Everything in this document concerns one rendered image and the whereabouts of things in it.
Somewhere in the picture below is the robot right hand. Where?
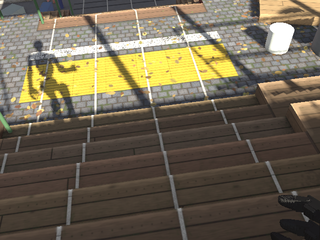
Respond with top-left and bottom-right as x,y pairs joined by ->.
270,195 -> 320,240

